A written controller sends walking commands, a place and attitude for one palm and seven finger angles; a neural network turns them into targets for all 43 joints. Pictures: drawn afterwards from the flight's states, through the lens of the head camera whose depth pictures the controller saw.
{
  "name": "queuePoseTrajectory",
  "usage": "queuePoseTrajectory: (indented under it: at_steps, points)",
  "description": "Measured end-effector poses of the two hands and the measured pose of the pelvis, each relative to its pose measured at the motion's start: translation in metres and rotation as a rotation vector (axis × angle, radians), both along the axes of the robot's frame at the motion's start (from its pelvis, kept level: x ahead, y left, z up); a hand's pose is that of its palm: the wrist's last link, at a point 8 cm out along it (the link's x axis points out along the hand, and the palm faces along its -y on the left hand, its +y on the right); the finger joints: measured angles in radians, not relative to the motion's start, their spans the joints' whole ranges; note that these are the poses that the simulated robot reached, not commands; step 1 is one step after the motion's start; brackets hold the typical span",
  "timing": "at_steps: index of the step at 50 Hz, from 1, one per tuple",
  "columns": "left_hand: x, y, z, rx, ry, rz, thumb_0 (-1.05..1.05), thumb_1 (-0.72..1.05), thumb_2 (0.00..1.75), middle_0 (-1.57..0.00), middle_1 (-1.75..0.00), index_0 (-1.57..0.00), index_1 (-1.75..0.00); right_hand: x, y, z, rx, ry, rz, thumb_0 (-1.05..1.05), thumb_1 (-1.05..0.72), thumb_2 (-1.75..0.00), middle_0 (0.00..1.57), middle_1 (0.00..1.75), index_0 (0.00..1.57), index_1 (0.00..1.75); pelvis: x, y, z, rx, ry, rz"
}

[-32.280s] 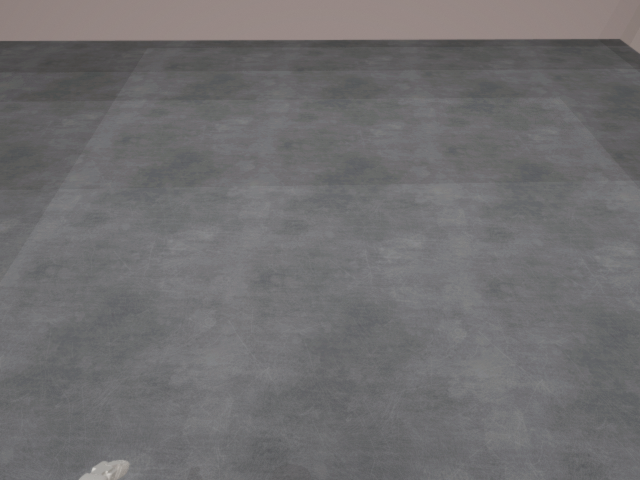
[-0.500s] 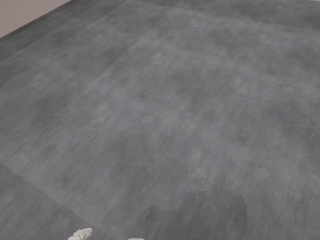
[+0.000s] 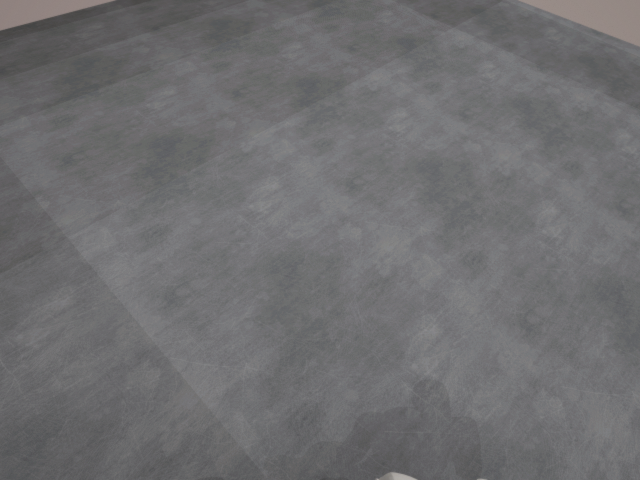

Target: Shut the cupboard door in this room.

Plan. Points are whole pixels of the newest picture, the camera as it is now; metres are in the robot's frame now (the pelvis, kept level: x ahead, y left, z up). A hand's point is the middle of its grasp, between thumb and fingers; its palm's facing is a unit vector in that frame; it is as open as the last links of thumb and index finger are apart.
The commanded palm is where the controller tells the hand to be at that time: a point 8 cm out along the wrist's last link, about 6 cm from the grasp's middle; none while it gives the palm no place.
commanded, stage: turn or walk to find it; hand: left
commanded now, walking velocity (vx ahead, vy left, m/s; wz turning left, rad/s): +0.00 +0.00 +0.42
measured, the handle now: out of the picture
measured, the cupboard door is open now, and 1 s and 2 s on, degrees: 97 97 97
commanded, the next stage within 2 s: none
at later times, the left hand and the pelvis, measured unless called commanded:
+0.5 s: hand out of the picture +0.05 +0.16 -0.14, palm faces +0.20 -0.94 -0.27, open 7.4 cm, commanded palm none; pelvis +0.00 -0.05 +0.00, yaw +13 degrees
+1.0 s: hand out of the picture -0.06 +0.21 -0.17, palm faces +0.45 -0.86 -0.25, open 7.4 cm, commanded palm none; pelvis -0.01 -0.01 +0.01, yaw +25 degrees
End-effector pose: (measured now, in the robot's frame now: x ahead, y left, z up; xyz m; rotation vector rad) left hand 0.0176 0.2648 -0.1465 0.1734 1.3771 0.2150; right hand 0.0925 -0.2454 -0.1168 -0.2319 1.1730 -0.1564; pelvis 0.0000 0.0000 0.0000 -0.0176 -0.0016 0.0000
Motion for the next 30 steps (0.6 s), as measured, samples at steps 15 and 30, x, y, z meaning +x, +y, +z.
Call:
queuePoseTrajectory:
  at_steps: [15,30]
  points:
    - [0.048,-0.027,0.026,0.026,-0.193,0.023,0.01,0.91,0.9,-0.2,-0.3,-0.2,-0.3,-0.011,-0.007,-0.018,0.065,0.078,0.044,0.01,-0.9,-0.9,0.21,0.29,0.2,0.3,0.0,-0.021,0.004,0.017,0.016,0.12]
    - [-0.015,-0.07,0.032,0.038,-0.148,0.18,0.01,0.9,0.9,-0.21,-0.3,-0.21,-0.3,0.002,-0.039,-0.028,0.059,0.193,0.159,0.01,-0.91,-0.9,0.2,0.29,0.2,0.3,0.002,-0.047,0.006,0.052,0.011,0.272]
